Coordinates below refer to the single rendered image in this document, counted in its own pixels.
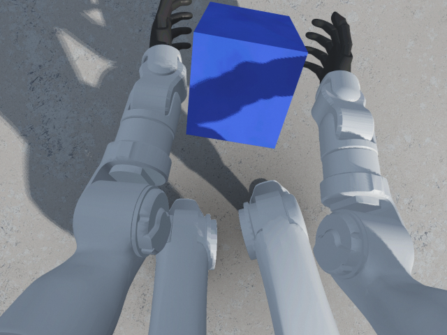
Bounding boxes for robot right thigh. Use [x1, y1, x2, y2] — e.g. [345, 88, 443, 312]
[239, 191, 340, 335]

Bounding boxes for robot left hand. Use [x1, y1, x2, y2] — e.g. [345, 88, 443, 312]
[149, 0, 193, 50]

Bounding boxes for left robot forearm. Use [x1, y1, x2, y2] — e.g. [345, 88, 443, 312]
[73, 45, 187, 236]

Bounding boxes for right robot shin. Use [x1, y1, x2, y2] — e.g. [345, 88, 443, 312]
[249, 180, 309, 240]

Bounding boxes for robot right hand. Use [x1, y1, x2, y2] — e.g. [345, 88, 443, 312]
[303, 12, 353, 83]

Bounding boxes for right robot upper arm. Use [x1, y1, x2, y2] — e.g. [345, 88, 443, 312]
[313, 209, 447, 335]

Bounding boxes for left robot upper arm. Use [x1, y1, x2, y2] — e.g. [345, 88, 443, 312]
[0, 180, 171, 335]

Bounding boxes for carton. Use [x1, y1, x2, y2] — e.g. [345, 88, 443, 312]
[186, 2, 308, 149]

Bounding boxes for right robot forearm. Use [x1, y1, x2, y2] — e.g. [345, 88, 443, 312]
[311, 70, 406, 228]

